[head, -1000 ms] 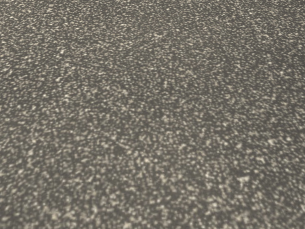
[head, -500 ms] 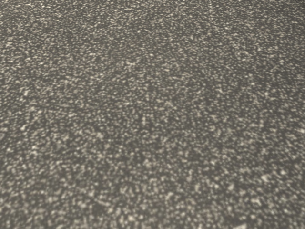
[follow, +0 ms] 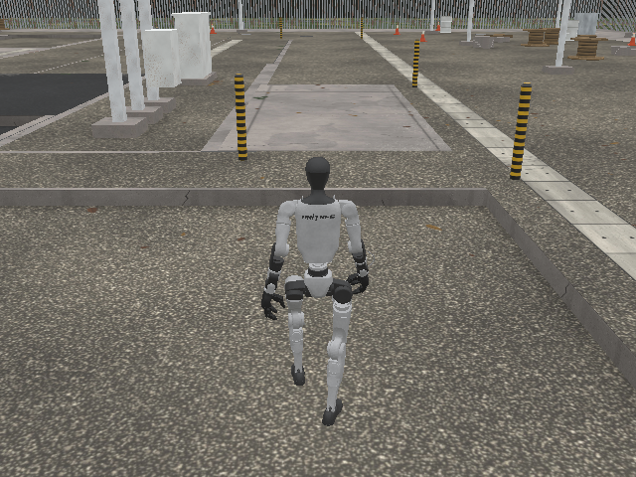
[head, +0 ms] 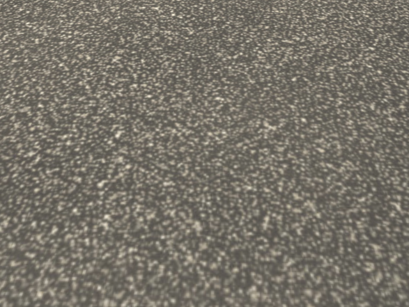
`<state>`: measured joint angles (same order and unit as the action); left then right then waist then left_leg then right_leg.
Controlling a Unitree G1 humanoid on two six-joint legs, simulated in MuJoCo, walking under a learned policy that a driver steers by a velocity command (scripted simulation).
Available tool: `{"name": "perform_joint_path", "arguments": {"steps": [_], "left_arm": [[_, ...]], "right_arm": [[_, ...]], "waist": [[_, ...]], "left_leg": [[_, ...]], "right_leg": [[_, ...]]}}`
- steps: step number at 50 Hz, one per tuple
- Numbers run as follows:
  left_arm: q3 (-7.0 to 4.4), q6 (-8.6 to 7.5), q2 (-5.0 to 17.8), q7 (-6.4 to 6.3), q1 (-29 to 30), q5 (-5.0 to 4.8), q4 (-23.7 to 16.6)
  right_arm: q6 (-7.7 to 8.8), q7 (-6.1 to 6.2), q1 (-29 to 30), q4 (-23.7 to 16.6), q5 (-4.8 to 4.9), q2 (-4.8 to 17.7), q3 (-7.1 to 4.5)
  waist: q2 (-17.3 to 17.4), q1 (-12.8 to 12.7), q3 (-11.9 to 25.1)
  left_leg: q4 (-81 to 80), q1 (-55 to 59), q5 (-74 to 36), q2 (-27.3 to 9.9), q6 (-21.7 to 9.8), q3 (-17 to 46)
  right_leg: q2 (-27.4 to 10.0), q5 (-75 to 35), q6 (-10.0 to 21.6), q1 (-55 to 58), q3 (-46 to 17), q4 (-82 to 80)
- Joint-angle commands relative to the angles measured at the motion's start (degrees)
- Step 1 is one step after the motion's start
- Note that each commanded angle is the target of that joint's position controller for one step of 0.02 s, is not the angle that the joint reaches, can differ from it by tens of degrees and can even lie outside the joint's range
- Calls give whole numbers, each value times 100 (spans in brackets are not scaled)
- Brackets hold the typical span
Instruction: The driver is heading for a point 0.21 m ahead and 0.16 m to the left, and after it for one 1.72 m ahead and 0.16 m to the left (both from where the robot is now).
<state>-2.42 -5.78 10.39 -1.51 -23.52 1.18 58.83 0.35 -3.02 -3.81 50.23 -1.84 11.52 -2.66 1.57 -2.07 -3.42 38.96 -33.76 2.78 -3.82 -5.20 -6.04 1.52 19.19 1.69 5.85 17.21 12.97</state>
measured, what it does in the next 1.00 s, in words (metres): walks ahead: left foot, then right foot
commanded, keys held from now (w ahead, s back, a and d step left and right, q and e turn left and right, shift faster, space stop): w+q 0.20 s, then w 0.80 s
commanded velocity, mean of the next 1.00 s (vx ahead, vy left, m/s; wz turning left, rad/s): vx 0.50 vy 0.00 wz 0.24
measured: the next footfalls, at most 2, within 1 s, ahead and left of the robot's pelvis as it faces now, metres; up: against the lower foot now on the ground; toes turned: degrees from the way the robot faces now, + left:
left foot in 0.10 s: +0.20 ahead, +0.08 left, +0.00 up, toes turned +9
right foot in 0.66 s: +0.55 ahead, -0.01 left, +0.00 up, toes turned +10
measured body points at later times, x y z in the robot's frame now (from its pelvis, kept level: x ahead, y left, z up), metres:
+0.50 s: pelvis +0.27 +0.05 +0.01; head +0.29 +0.07 +0.46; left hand +0.38 +0.31 -0.12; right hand +0.30 -0.22 -0.12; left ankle +0.16 +0.07 -0.74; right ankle +0.46 -0.08 -0.68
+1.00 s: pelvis +0.55 +0.07 +0.01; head +0.57 +0.07 +0.46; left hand +0.46 +0.31 -0.13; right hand +0.74 -0.14 -0.12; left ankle +0.64 +0.25 -0.68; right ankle +0.52 -0.02 -0.74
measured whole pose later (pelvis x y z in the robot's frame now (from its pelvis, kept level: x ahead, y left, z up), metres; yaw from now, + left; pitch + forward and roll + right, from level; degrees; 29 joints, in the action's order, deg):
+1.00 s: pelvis +0.55 +0.07 +0.01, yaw +13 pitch +0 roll -1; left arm -2.2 -5.0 12.0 0.9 -23.6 0.4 56.6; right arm 2.0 -2.0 -7.8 49.6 -1.8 13.7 -1.5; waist 2.5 -1.9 -1.8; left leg 45.1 -35.4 4.7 -6.6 -0.7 -0.3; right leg 4.6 10.9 4.4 -1.3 4.3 11.6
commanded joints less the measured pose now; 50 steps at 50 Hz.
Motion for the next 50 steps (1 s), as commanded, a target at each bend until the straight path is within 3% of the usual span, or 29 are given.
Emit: {"name": "perform_joint_path", "arguments": {"steps": [1,3,4,5,6,7,8,9,10,11,12,14,17,21,27,29,30,31,32,33,34,35,36,37,38,40,42,46,50], "left_arm": [[-195,37,973,-76,-193,21,-162],[-256,141,1158,-79,-76,38,-223],[-274,194,1221,-47,2,18,-288],[-251,198,1142,-12,104,-10,-458],[-169,131,563,116,56,-90,-935],[-217,42,995,156,761,-38,-1135],[-171,-37,866,179,1043,-99,-1241],[-166,-80,864,160,901,-110,-1166],[-179,-14,858,143,906,-16,-1168],[-161,111,799,152,680,98,-1087],[-154,227,748,178,567,150,-1057],[-133,359,666,231,655,163,-1106],[-117,409,683,269,1305,129,-1318],[-95,410,714,303,2023,72,-1551],[-9,327,686,342,2852,32,-1889],[-22,278,751,329,2629,18,-1886],[-55,259,820,292,2248,8,-1777],[-114,236,946,231,1653,-4,-1591],[-180,188,1054,165,732,19,-1302],[-279,149,1384,80,-248,153,-1091],[-452,163,2043,101,-582,257,-1032],[-370,239,1600,186,-125,10,-1020],[-280,243,1276,209,553,-58,-1132],[-192,209,940,235,855,-30,-1148],[-141,169,813,221,899,-14,-1078],[-85,90,712,196,792,-26,-893],[-122,8,862,209,541,-64,-744],[-133,-4,931,222,211,-85,-574],[-138,-3,985,219,-105,-89,-438]], "right_arm": [[67,2,222,-419,-20,334,-70],[81,52,-547,-229,-27,515,-176],[132,96,-1255,-25,-51,659,-267],[165,175,-2052,162,-134,1139,-444],[103,215,-1777,-2,-42,1769,-599],[14,243,-1916,-39,60,1776,-583],[13,303,-1594,-7,87,1512,-511],[53,313,-1347,7,119,1161,-425],[113,339,-1137,-11,141,988,-366],[177,357,-981,-52,159,851,-308],[254,348,-1012,-54,174,808,-274],[369,321,-1266,46,197,926,-279],[406,295,-1690,161,187,973,-264],[408,301,-2101,258,179,969,-221],[407,390,-2503,441,77,963,-144],[420,428,-2348,462,52,1052,-143],[437,441,-2214,453,43,1114,-148],[445,438,-2138,467,22,1178,-160],[441,419,-2023,467,44,1197,-158],[470,395,-2013,340,100,1028,-97],[465,339,-2779,274,325,444,0],[460,359,-2489,330,121,999,-110],[453,340,-2058,202,89,968,-122],[465,303,-1776,136,78,875,-85],[420,271,-1703,119,59,777,-79],[286,190,-1856,158,-30,619,-36],[226,141,-1720,101,-48,553,-14],[200,104,-672,-255,-25,536,39],[231,89,116,-490,29,409,129]], "waist": [[-684,192,-110],[-777,523,355],[-643,835,751],[-121,1212,1252],[1433,735,1654],[307,964,1645],[36,779,935],[-380,482,430],[-455,265,265],[-400,93,305],[-325,29,373],[-207,11,329],[-32,237,122],[123,520,65],[210,746,-167],[268,523,-144],[327,321,10],[363,66,318],[218,-377,783],[-170,-734,1431],[-1554,-378,2126],[-831,-277,1842],[-524,-22,839],[-220,50,431],[-301,180,196],[-543,376,173],[-532,411,168],[-486,230,-107],[-527,-1,-118]], "left_leg": [[-242,278,600,383,-314,-360],[-378,1122,1187,782,-590,-476],[-816,2073,1093,937,-758,-380],[-1265,3425,1489,228,-1078,752],[-1883,5157,1402,-1451,-2018,4102],[-2384,5047,1130,-1563,-2081,4561],[-2409,4458,828,-1499,-1880,3715],[-2514,3606,137,-1245,-1584,3161],[-2546,3118,-379,-906,-1362,2705],[-2596,2813,-759,-696,-1254,2311],[-2632,2682,-1033,-590,-1210,2118],[-2747,2543,-1443,-441,-1150,1842],[-2931,2720,-1578,-329,-887,1672],[-2906,3337,-1841,-305,-557,1568],[-2727,4137,-2395,-537,-586,1548],[-2464,4195,-3240,-638,-527,1462],[-2134,4145,-4063,-633,-445,1389],[-1501,4135,-4753,-591,-378,1334],[-460,3851,-4617,-416,-293,1167],[1042,2802,-2983,-158,-223,1020],[3388,754,1357,1004,79,608],[3872,139,2440,937,-47,1225],[3778,-87,1975,567,-52,1229],[3452,-7,1662,347,-42,1152],[3129,167,1548,187,-16,1098],[2751,583,1399,57,115,969],[2488,420,1228,-38,225,807],[1352,-229,448,-279,457,543],[58,59,-204,-132,491,293]], "right_leg": [[-1740,-5510,477,138,-220,490],[-1767,-6509,476,205,-140,1833],[-1723,-6006,393,-181,-89,3004],[-1538,-4272,193,-1361,-64,4738],[-110,1032,-222,-4120,-438,7053],[-134,877,-171,-4852,-1723,7329],[-501,337,-110,-5089,-1887,7017],[-725,0,-103,-4736,-1873,6327],[-857,-53,-154,-4382,-1921,5874],[-899,-119,-216,-3988,-1904,5630],[-905,-131,-267,-3787,-1873,5434],[-900,-335,-351,-3792,-1728,5037],[-945,-1070,-386,-4220,-1608,4267],[-838,-1783,-317,-4556,-1536,3366],[-493,-1771,-37,-4557,-1332,2293],[-319,-1408,175,-4040,-1301,1972],[-142,-1171,290,-3471,-1253,1858],[60,-948,406,-2776,-1212,1771],[85,-1223,555,-1667,-1227,1370],[-846,-858,825,-168,-2203,1306],[-2544,-683,1742,1357,-5100,918],[-2454,-358,1722,874,-5849,310],[-2276,-125,1575,-59,-4779,225],[-1999,-466,1422,-719,-4139,4],[-1721,-830,1227,-1151,-3606,-139],[-1410,-1387,1057,-1617,-2985,-355],[-1351,-1796,1116,-1629,-2707,-490],[-1178,-1908,1098,-1439,-2302,-783],[-1076,-2437,946,-1186,-1971,-684]]}}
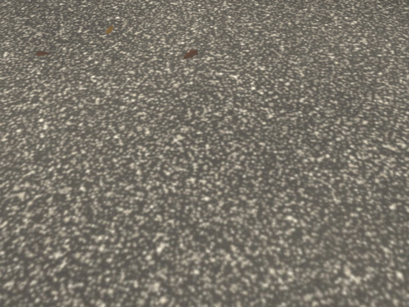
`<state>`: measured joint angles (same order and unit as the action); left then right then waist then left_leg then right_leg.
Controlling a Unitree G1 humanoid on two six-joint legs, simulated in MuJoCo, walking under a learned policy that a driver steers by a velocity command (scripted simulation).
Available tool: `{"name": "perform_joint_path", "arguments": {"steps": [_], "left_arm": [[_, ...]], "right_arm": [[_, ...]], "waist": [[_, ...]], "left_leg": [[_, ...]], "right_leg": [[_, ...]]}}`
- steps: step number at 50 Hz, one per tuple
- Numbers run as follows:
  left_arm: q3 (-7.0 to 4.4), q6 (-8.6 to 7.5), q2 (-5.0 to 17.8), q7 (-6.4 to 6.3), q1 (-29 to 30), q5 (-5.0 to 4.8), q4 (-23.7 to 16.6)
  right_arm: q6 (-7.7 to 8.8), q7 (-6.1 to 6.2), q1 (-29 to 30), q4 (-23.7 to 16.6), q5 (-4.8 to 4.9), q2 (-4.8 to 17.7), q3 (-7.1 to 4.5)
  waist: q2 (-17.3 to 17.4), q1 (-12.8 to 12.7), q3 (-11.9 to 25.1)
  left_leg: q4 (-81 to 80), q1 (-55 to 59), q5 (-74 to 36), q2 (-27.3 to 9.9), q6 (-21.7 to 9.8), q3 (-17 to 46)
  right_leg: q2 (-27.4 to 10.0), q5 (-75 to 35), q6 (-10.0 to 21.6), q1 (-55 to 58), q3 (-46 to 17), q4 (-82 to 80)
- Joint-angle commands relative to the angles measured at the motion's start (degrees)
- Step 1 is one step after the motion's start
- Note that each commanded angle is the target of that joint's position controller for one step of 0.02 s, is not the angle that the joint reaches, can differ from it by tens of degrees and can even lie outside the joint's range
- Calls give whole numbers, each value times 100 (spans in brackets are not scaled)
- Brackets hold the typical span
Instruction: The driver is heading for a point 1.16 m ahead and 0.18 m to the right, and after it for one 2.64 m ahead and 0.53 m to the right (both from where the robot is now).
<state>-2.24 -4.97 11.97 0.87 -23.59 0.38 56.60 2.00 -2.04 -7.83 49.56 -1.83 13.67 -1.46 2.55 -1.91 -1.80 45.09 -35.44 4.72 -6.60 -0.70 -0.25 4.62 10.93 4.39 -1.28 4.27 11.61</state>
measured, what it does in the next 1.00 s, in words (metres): walks ahead: left foot, then right foot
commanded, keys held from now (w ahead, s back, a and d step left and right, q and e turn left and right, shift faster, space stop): w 1.00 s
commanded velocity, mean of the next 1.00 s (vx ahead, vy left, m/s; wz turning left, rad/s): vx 0.50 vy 0.00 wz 0.01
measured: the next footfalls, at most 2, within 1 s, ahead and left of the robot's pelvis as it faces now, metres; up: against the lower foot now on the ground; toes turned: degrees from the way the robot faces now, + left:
left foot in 0.18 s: +0.26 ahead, +0.12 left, +0.00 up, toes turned +4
right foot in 0.72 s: +0.57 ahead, -0.06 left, +0.00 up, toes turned -5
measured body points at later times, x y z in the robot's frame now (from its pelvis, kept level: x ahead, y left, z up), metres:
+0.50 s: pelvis +0.27 +0.06 +0.00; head +0.28 +0.07 +0.45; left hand +0.39 +0.31 -0.13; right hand +0.24 -0.20 -0.14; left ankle +0.22 +0.12 -0.75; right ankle +0.38 -0.10 -0.68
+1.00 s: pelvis +0.54 +0.00 +0.00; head +0.56 -0.01 +0.45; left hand +0.53 +0.26 -0.14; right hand +0.63 -0.25 -0.14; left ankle +0.60 +0.16 -0.68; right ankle +0.53 -0.06 -0.75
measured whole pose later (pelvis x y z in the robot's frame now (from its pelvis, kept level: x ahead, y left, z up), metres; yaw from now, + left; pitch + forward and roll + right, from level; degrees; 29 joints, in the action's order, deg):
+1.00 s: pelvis +0.54 +0.00 +0.00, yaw -1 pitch +0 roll -1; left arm -2.7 -5.0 12.0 0.3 -21.3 0.6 58.4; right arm 2.2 -1.5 -11.1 54.3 -2.1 13.4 -2.9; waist 2.0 -0.8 -1.9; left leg 57.2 -32.9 11.1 -5.7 -2.1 0.1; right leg 4.3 9.9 5.6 -5.6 5.8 15.5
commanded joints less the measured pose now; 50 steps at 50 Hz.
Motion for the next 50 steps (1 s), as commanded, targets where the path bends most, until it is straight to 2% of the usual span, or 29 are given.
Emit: {"name": "perform_joint_path", "arguments": {"steps": [1,3,6,7,8,9,10,11,12,13,14,15,16,18,20,24,27,31,34,35,36,37,38,39,40,41,43,46,50], "left_arm": [[-157,-80,843,-25,-183,1,-179],[-156,-59,860,-48,-309,29,-110],[-183,-15,957,-104,-230,72,-55],[-192,0,997,-119,-146,81,-52],[-187,29,993,-119,-63,69,-46],[-135,31,858,-116,-68,49,-108],[11,13,315,-62,-479,-153,-361],[-93,29,643,-82,-485,-62,-293],[-169,58,845,-88,-48,22,-356],[-140,28,733,-42,253,26,-422],[-130,49,622,-17,333,26,-414],[-125,122,576,9,283,122,-399],[-106,197,489,46,173,171,-331],[-108,274,461,97,286,180,-369],[-109,315,477,118,723,177,-512],[-71,311,443,121,1613,139,-809],[-5,289,358,115,2144,112,-983],[7,242,429,87,2584,106,-1183],[-47,168,535,43,2236,106,-1139],[-100,133,619,2,1695,115,-968],[-174,76,724,-50,722,158,-631],[-302,27,1143,-120,-337,299,-383],[-461,54,1755,-110,-620,332,-331],[-421,131,1486,-59,-120,76,-397],[-328,133,1146,-50,508,30,-500],[-233,94,781,-26,783,54,-518],[-132,23,467,-62,901,40,-386],[-146,-97,602,-74,499,15,-174],[-142,-102,664,-75,122,8,-32]], "right_arm": [[71,-3,657,-463,36,208,15],[88,17,863,-547,39,271,4],[140,51,773,-580,24,400,-51],[170,78,435,-481,8,462,-93],[222,117,-309,-227,-27,528,-151],[289,181,-1310,87,-124,801,-257],[303,243,-2084,163,-248,1465,-435],[206,196,-2008,219,-25,1449,-466],[170,180,-1381,133,78,1169,-397],[194,156,-926,52,84,781,-296],[226,153,-716,63,80,559,-233],[261,173,-648,131,112,429,-192],[301,184,-677,179,106,401,-177],[390,186,-938,322,137,509,-204],[420,184,-1141,433,149,591,-225],[393,182,-1517,603,148,540,-195],[390,195,-1790,725,130,564,-188],[353,252,-2081,907,73,601,-190],[329,300,-1893,949,40,709,-221],[314,303,-1809,956,33,760,-236],[289,294,-1707,940,60,738,-225],[297,280,-1708,783,116,566,-160],[298,211,-2400,693,312,-10,-66],[283,234,-2024,738,143,555,-213],[298,214,-1578,591,133,555,-238],[326,194,-1328,545,130,449,-211],[200,145,-1370,581,-1,274,-195],[55,62,-1253,550,-38,143,-184],[1,26,-249,209,-18,190,-167]], "waist": [[-632,-67,-277],[-665,-116,-285],[-714,28,-241],[-719,199,-84],[-578,539,280],[-311,881,898],[853,899,1780],[1010,844,1967],[402,605,1028],[114,480,490],[93,308,178],[207,143,20],[230,62,40],[134,9,49],[63,47,-99],[24,235,-300],[70,391,-352],[120,491,-437],[175,226,-272],[187,-11,13],[2,-423,520],[-430,-755,1215],[-1824,-420,1833],[-985,-343,1588],[-714,-110,726],[-405,-12,325],[-574,297,63],[-557,385,42],[-535,218,-276]], "left_leg": [[-751,279,-448,195,20,-326],[-1025,315,-349,261,-63,-330],[-1370,636,235,406,-294,-325],[-1534,1099,453,551,-393,-371],[-1928,1998,357,729,-524,-469],[-1977,3404,371,389,-740,-89],[-2197,5267,983,-1328,-1380,2296],[-2948,5320,1114,-1774,-1666,3857],[-2969,4564,1384,-1507,-1527,3002],[-3176,3785,1189,-1261,-1403,2351],[-3413,3225,919,-971,-1185,1815],[-3563,2816,617,-738,-1033,1432],[-3650,2655,359,-626,-997,1191],[-3764,2664,-183,-551,-1085,934],[-3927,2765,-282,-518,-1144,756],[-3994,3069,-715,-378,-1111,455],[-3924,3323,-1192,-347,-1062,266],[-3654,4012,-1828,-558,-1044,228],[-2974,4277,-3310,-649,-907,102],[-2317,4259,-4019,-589,-833,26],[-1214,3932,-3994,-357,-717,-179],[409,2762,-2319,-79,-603,-357],[2568,660,1918,1096,-347,-530],[3070,147,2348,924,-459,388],[3009,-86,1854,617,-493,383],[2682,45,1470,409,-487,353],[2115,566,1198,171,-383,303],[1784,568,976,127,-227,132],[850,-159,210,-44,-23,-54]], "right_leg": [[-1422,-1739,662,-334,-659,-491],[-1571,-2027,638,17,-694,-326],[-1784,-2802,548,458,-719,133],[-1768,-3472,479,509,-660,570],[-1589,-3909,382,407,-475,1458],[-1315,-3241,262,-309,-269,2698],[-593,-757,-39,-2231,144,4849],[-83,1952,-13,-3184,-372,5860],[-485,1578,64,-3578,-700,6138],[-704,1103,72,-3543,-714,5907],[-887,823,58,-3312,-688,5530],[-996,680,-13,-3046,-669,5262],[-1009,568,-79,-2840,-620,5176],[-1033,328,-181,-2931,-510,5058],[-1135,-42,-289,-3334,-437,4753],[-1164,-715,-422,-3746,-275,3737],[-1020,-1046,-385,-3591,-100,2956],[-865,-869,-175,-3557,-24,2347],[-592,-255,107,-2844,88,1996],[-395,-101,221,-2170,164,1850],[-282,-371,369,-982,217,1491],[-1284,-62,661,590,-865,1448],[-2918,292,1455,2019,-3783,803],[-2726,514,1380,1604,-4151,422],[-2561,504,1218,802,-3170,368],[-2305,30,1069,133,-2580,142],[-1837,-552,745,-640,-1730,-128],[-1718,-1132,801,-769,-1304,-319],[-1585,-1154,795,-550,-994,-605]]}}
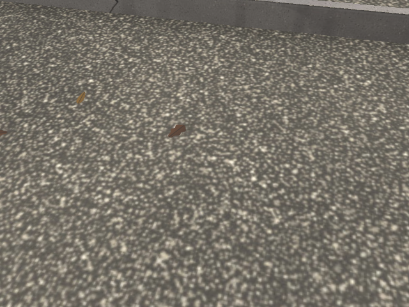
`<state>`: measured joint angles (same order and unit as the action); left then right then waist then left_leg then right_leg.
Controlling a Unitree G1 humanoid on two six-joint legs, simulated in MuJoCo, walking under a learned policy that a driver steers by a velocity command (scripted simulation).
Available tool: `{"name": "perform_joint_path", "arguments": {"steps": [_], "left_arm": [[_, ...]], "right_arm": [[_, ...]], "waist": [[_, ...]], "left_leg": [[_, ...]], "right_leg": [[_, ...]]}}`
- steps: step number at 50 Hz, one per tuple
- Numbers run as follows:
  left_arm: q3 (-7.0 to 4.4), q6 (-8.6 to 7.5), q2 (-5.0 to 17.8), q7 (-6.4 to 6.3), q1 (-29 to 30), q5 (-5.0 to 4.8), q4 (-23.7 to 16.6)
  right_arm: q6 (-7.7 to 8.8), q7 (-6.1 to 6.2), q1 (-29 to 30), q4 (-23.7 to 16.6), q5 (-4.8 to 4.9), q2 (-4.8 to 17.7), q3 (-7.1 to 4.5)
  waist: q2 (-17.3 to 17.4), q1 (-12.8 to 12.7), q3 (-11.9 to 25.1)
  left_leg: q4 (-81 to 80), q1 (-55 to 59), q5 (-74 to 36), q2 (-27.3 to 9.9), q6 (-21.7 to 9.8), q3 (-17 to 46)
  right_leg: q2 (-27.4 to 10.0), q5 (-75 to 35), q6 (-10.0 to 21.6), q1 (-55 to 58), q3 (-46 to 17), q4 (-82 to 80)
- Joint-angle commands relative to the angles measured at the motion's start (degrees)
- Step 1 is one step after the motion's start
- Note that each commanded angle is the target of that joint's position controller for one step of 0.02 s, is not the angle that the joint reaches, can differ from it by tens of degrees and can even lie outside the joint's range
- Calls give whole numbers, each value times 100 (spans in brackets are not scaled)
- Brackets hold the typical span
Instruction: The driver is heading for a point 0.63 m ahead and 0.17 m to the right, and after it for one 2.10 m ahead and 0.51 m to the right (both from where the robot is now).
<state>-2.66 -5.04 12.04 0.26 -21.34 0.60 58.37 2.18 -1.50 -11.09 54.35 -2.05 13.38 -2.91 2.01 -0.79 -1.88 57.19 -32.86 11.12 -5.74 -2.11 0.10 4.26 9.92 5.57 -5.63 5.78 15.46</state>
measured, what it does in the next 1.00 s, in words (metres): walks ahead, turning right: left foot, then right foot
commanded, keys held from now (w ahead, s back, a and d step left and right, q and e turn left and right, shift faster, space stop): w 0.30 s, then w+e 0.58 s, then e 0.10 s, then no key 0.02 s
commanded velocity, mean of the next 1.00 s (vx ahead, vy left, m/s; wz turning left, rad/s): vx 0.49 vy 0.00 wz -0.28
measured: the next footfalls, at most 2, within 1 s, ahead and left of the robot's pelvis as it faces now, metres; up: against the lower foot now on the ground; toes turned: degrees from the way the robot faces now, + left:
left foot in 0.28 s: +0.32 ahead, +0.13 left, +0.00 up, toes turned +4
right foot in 0.84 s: +0.58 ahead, -0.06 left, +0.00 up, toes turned -20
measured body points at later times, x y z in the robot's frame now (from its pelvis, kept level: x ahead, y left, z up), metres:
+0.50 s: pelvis +0.27 +0.06 +0.00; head +0.29 +0.08 +0.45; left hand +0.33 +0.31 -0.15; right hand +0.29 -0.20 -0.14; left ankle +0.28 +0.12 -0.75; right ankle +0.26 -0.09 -0.66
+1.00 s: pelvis +0.52 -0.01 -0.01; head +0.56 -0.03 +0.43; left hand +0.69 +0.22 -0.14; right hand +0.52 -0.28 -0.15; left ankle +0.51 +0.15 -0.65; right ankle +0.54 -0.05 -0.75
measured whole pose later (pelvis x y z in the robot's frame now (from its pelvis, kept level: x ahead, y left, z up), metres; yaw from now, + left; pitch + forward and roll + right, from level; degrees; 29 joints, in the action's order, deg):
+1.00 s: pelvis +0.52 -0.01 -0.01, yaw -20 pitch +0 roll +0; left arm -4.7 -1.5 15.2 0.2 -12.3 0.2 52.8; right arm 4.0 0.7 -11.9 49.9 -1.5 12.8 -2.9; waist 0.5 0.1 -4.8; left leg 70.3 -26.3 20.7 -4.6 0.8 -0.3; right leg 7.5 10.7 8.5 -15.1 3.1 25.8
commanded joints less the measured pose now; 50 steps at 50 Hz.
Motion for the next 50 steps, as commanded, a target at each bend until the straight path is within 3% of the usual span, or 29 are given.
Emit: {"name": "perform_joint_path", "arguments": {"steps": [1,5,9,11,12,13,14,15,16,17,18,19,21,23,26,31,35,38,40,41,42,43,44,45,46,47,49,50], "left_arm": [[-88,-88,637,-12,-175,-16,-183],[-77,-87,665,-26,-529,-4,-53],[-85,-44,708,-83,-752,59,90],[-108,-23,778,-116,-629,83,110],[-122,-15,828,-126,-524,91,106],[-128,6,853,-120,-422,79,104],[-94,14,769,-108,-379,53,59],[13,5,408,-71,-548,-80,-171],[12,19,201,-43,-1055,-162,-137],[-114,76,668,-75,-467,-35,-151],[-113,48,597,-32,-108,-31,-255],[-103,62,467,-14,-22,-33,-238],[-98,219,312,55,-205,107,-151],[-112,326,247,113,-99,112,-199],[-121,410,253,156,511,90,-426],[-51,381,164,223,1497,70,-815],[20,366,123,256,2127,103,-1119],[-25,362,238,249,1992,123,-1171],[-115,364,398,210,1367,134,-1025],[-194,336,531,186,826,144,-878],[-319,290,764,132,10,201,-648],[-510,289,1398,49,-381,254,-618],[-573,357,1739,63,-158,115,-735],[-531,400,1579,26,65,6,-726],[-456,378,1299,-12,389,-24,-758],[-388,340,1054,-30,663,-26,-808],[-300,262,852,-55,893,-92,-878],[-284,210,866,-47,837,-88,-874]], "right_arm": [[-10,-33,303,-347,21,204,-7],[21,-37,1016,-580,69,114,70],[70,-14,1397,-772,71,214,60],[118,7,1239,-775,69,287,24],[148,37,904,-683,62,349,-17],[194,77,186,-448,41,419,-76],[257,136,-834,-107,-38,630,-174],[292,204,-1763,24,-183,1203,-320],[226,154,-1746,50,-85,1498,-398],[174,132,-1081,-60,86,1126,-327],[196,116,-503,-181,109,719,-211],[236,105,-245,-196,86,448,-136],[318,161,-260,-81,114,221,-57],[427,179,-559,40,126,310,-69],[479,201,-827,112,119,425,-91],[473,252,-1131,187,121,376,-48],[425,333,-1541,335,107,460,-59],[345,391,-1516,353,79,610,-94],[262,416,-1370,299,51,782,-150],[208,396,-1317,244,51,861,-176],[181,351,-1172,140,83,903,-191],[204,287,-1224,-142,157,491,-108],[268,184,-995,-558,177,443,-120],[326,169,-345,-671,131,618,-136],[391,174,-337,-712,199,563,-107],[377,217,-517,-600,184,543,-118],[144,242,-754,-573,-19,492,-120],[36,228,-819,-584,-37,440,-116]], "waist": [[-481,58,-309],[-544,-154,-357],[-601,-225,-435],[-631,-82,-371],[-658,88,-202],[-581,406,153],[-362,779,724],[464,943,1535],[1314,665,1960],[292,503,1147],[99,339,436],[6,178,139],[229,-51,-31],[176,-101,-45],[123,-50,-226],[118,125,-414],[132,307,-490],[286,138,-306],[445,-167,86],[435,-375,409],[161,-801,806],[-760,-797,1349],[-1321,-498,1632],[-420,-523,881],[-206,-295,352],[149,5,70],[24,287,133],[-55,343,238]], "left_leg": [[-694,-452,-600,-123,149,-136],[-1770,-259,-1078,59,130,-363],[-2298,-236,-815,191,-64,-399],[-2535,139,-406,329,-238,-445],[-2660,642,-185,494,-342,-514],[-2968,1494,-236,690,-465,-617],[-3120,2877,-382,541,-650,-425],[-3280,4528,187,-996,-1082,1464],[-4100,5209,248,-2018,-1664,3764],[-4193,4439,885,-1668,-1375,3107],[-4435,3510,792,-1452,-1166,2279],[-4678,2945,469,-1186,-921,1685],[-4896,2371,-141,-854,-631,844],[-4986,2354,-682,-812,-620,458],[-5107,2547,-1047,-768,-575,-43],[-5055,2881,-1877,-614,-454,-750],[-4822,3540,-2767,-788,-433,-1114],[-4098,4021,-4686,-917,-381,-1390],[-2979,4157,-5952,-976,-400,-1507],[-2042,3997,-5828,-992,-412,-1500],[-633,3254,-4801,-890,-270,-1569],[1391,1418,-1344,-364,-35,-1570],[2837,-454,2079,866,175,-548],[2739,-1041,1509,389,127,159],[2297,-877,1022,190,141,127],[1819,-460,892,39,194,113],[1235,216,891,-35,371,119],[1060,317,867,14,431,54]], "right_leg": [[-1495,-1158,647,-57,-1051,-995],[-1448,-1690,569,287,-798,-912],[-1687,-2294,561,967,-785,-617],[-1772,-3058,480,1165,-721,-247],[-1755,-3830,407,1170,-648,184],[-1625,-4336,320,1082,-515,1019],[-1361,-3807,198,442,-316,2215],[-879,-1557,-10,-1103,-10,4165],[54,2230,-88,-2594,-352,5653],[-416,1731,19,-2989,-943,5894],[-638,1146,34,-2960,-935,5645],[-821,803,26,-2728,-912,5328],[-956,546,-87,-2290,-888,5002],[-951,343,-149,-2380,-831,4970],[-1042,-236,-234,-3046,-762,4674],[-939,-1040,-292,-3272,-392,3271],[-782,-990,-105,-3142,84,2349],[-441,-339,204,-2667,355,2075],[-70,301,491,-1955,499,2031],[92,474,650,-1315,457,1815],[26,321,881,-102,92,1236],[-1467,674,1427,1455,-1983,1071],[-2462,286,2177,2260,-4920,167],[-2335,-422,1949,1758,-4014,50],[-2210,-1573,1722,994,-3255,59],[-1895,-2841,1439,359,-2601,88],[-1413,-3935,1149,-290,-1806,162],[-1317,-4416,1100,-332,-1642,208]]}}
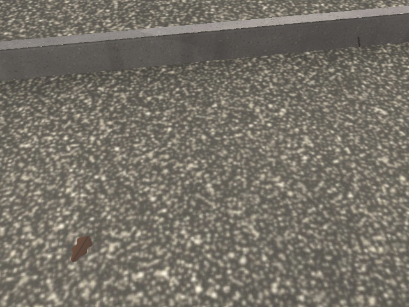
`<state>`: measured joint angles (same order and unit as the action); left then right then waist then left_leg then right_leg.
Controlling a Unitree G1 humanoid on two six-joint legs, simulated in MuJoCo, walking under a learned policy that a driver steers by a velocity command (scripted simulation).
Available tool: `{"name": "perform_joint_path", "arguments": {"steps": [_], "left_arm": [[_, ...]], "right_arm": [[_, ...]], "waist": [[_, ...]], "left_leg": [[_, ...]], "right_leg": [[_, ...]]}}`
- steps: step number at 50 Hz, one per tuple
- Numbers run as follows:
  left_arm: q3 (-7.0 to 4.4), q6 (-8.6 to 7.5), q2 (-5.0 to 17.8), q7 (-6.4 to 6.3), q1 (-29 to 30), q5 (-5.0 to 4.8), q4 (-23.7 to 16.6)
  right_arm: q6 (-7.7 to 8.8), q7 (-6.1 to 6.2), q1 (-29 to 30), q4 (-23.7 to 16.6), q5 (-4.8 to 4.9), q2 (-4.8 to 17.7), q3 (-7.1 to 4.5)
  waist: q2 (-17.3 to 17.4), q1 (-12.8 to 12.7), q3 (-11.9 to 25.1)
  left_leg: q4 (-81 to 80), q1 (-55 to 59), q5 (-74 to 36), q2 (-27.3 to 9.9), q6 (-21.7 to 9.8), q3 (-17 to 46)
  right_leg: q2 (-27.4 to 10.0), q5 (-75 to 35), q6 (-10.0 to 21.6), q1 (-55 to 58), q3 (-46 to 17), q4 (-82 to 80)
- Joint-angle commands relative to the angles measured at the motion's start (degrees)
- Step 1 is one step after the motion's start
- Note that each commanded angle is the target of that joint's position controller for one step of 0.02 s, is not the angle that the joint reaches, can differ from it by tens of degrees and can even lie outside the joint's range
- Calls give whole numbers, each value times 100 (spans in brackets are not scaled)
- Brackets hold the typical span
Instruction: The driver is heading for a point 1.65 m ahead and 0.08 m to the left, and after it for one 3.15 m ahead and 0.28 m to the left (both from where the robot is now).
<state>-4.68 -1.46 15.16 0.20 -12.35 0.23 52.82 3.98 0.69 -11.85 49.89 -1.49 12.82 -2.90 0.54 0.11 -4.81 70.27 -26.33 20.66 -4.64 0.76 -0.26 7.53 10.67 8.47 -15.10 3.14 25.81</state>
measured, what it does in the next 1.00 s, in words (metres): walks ahead: left foot, then right foot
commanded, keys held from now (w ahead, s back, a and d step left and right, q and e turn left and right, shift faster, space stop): no key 1.00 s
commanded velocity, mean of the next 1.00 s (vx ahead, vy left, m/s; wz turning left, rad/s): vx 0.07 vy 0.00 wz -0.12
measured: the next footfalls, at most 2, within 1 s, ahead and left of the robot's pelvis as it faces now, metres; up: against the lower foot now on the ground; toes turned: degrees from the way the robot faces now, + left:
left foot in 0.36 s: +0.26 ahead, +0.11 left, +0.00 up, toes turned -4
right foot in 0.66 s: +0.16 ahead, -0.10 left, +0.00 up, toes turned -3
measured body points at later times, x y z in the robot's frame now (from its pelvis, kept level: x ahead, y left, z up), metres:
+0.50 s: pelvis +0.15 +0.04 +0.00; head +0.17 +0.05 +0.45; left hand +0.24 +0.29 -0.15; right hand +0.21 -0.22 -0.12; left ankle +0.22 +0.12 -0.73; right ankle +0.07 -0.06 -0.69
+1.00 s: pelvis +0.16 +0.01 +0.01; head +0.16 +0.01 +0.46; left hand +0.19 +0.24 -0.15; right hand +0.16 -0.24 -0.14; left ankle +0.22 +0.12 -0.73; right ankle +0.12 -0.09 -0.73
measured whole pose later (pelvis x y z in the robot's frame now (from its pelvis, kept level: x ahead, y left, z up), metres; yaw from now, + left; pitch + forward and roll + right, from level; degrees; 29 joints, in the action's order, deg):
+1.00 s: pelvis +0.16 +0.01 +0.01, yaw -5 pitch -2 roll +0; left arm 0.7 -0.7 10.4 -2.1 -16.2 0.5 64.2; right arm -0.2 1.0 -14.7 61.5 -0.5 12.0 -0.2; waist 0.6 0.9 -1.1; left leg 21.3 -12.7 7.1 0.1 -0.7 -1.2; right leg 2.1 14.6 1.4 -5.1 -1.8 21.3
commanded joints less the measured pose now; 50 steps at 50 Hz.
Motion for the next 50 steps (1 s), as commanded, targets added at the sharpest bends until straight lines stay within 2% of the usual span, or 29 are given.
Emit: {"name": "perform_joint_path", "arguments": {"steps": [1,3,7,10,12,15,16,17,18,19,20,21,22,23,24,25,26,28,30,32,33,34,35,36,37,40,50], "left_arm": [[-92,-177,637,-38,-156,-34,-294],[-94,-180,721,-45,-370,0,-267],[-14,-97,625,-92,-617,6,-243],[26,-52,621,-146,-769,50,-195],[54,-29,603,-177,-777,91,-161],[80,-4,614,-207,-621,110,-120],[87,-13,627,-220,-525,78,-109],[105,-34,627,-229,-381,10,-103],[160,-92,535,-221,-390,-34,-197],[198,-57,263,-207,-1107,-112,-108],[162,105,392,-228,-1186,-19,42],[134,190,471,-215,-932,62,106],[148,243,397,-194,-714,97,123],[171,302,317,-169,-626,79,153],[201,357,253,-148,-635,88,189],[236,390,194,-145,-711,96,291],[250,411,184,-158,-710,87,360],[271,434,166,-192,-610,43,449],[299,413,123,-203,-578,32,548],[331,354,135,-206,-558,76,641],[338,304,237,-210,-502,136,628],[332,257,379,-205,-409,121,634],[356,213,295,-186,-381,66,720],[395,151,195,-187,-344,52,758],[400,103,201,-199,-309,39,790],[414,35,210,-231,-356,24,857],[463,39,90,-251,-675,19,1076]], "right_arm": [[-216,-6,-774,-149,-77,440,-101],[-279,-25,-614,-223,-47,413,-81],[-321,-35,24,-436,-1,485,-38],[-308,-19,341,-524,36,514,4],[-285,7,385,-516,47,541,19],[-230,69,73,-379,46,606,10],[-202,99,-212,-270,40,628,-4],[-145,128,-587,-136,11,613,-7],[-62,165,-998,-36,-26,838,-40],[-84,163,-950,-117,43,1126,-66],[-159,100,-781,-119,186,792,48],[-178,56,-482,-155,148,666,101],[-211,64,-166,-180,85,558,150],[-246,102,86,-184,47,469,202],[-267,131,239,-164,37,484,214],[-288,129,247,-113,10,556,203],[-297,121,137,-51,9,598,195],[-316,105,-50,76,47,723,162],[-361,94,18,136,72,792,134],[-412,79,12,199,92,768,125],[-422,63,-42,228,104,725,119],[-443,43,-125,240,144,677,107],[-457,24,-65,291,149,594,114],[-449,16,-123,362,129,541,122],[-435,15,-223,449,114,509,124],[-382,11,-309,634,91,518,126],[-376,59,-449,1091,104,370,210]], "waist": [[-3,273,598],[-186,203,706],[-453,-69,726],[-498,-255,705],[-499,-288,650],[-502,-152,541],[-476,-5,544],[-333,258,600],[122,366,1003],[1056,24,1483],[1080,41,1737],[587,-33,1208],[354,-110,867],[396,-224,605],[637,-312,491],[765,-315,475],[748,-245,555],[672,-127,688],[661,-147,642],[517,-165,439],[394,-104,331],[141,54,140],[-210,61,-22],[-365,116,51],[-427,168,124],[-300,178,228],[-77,62,121]], "left_leg": [[-439,-311,-219,-49,185,14],[-857,-407,-574,3,205,-91],[-1786,-592,-1245,40,134,-139],[-2425,-600,-1498,110,27,-129],[-2775,-456,-1378,206,-50,-123],[-3423,165,-907,395,-262,-128],[-3875,557,-989,452,-359,-133],[-4647,1209,-1760,397,-460,-70],[-4774,2313,-4354,-317,-633,622],[-4491,3034,-7194,-1635,-1558,1850],[-4703,2706,-6786,-1949,-2056,2389],[-4974,2127,-5522,-1722,-2023,2104],[-5214,1686,-4331,-1408,-1785,1764],[-5481,1257,-3436,-1122,-1504,1388],[-5655,993,-2726,-856,-1285,1100],[-5679,1002,-2365,-646,-1155,911],[-5664,1141,-2164,-599,-1116,884],[-5672,1302,-1544,-628,-1102,977],[-5699,1178,-620,-577,-991,1034],[-5778,774,275,-472,-660,1045],[-5772,631,526,-397,-446,1044],[-5759,758,418,-155,-323,864],[-5581,1248,-45,-25,-302,659],[-5353,1697,-506,-20,-320,609],[-5215,1931,-834,-15,-340,568],[-5141,1983,-1243,-44,-365,543],[-5158,1748,-1476,-33,-250,495]], "right_leg": [[-1545,-4888,755,585,-1215,-794],[-1415,-5298,574,687,-1022,-734],[-1305,-5159,139,1069,-931,-677],[-1440,-5093,70,1480,-1028,-592],[-1530,-5129,97,1644,-1089,-457],[-1642,-5331,123,1608,-1243,-42],[-1615,-5359,66,1572,-1291,216],[-1483,-5058,-89,1402,-1239,622],[-1180,-3777,-314,872,-1130,1239],[-365,77,-534,266,-805,2358],[-87,2619,-562,66,-802,2859],[-200,2690,-575,-64,-976,3209],[-307,2424,-624,-96,-1007,3167],[-453,2133,-694,46,-982,2809],[-537,1890,-779,260,-883,2375],[-497,1801,-857,346,-691,2003],[-483,1738,-907,388,-580,1689],[-545,1438,-926,497,-486,1153],[-599,881,-875,697,-392,504],[-718,157,-769,1041,-499,-337],[-992,115,-701,1058,-856,-534],[-1159,576,-604,535,-1124,-607],[-1180,961,-573,-100,-1187,-796],[-1219,1020,-602,-316,-1235,-992],[-1230,921,-631,-357,-1245,-1103],[-1223,508,-617,-91,-1199,-1115],[-1221,78,-514,285,-1098,-1044]]}}
Velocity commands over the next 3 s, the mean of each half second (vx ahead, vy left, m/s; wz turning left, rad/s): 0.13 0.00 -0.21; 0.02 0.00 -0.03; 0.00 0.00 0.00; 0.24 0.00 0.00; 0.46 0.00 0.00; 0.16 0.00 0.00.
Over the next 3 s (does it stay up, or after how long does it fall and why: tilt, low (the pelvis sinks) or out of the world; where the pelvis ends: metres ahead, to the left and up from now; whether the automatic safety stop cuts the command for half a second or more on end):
stays up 0.74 0.01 0.00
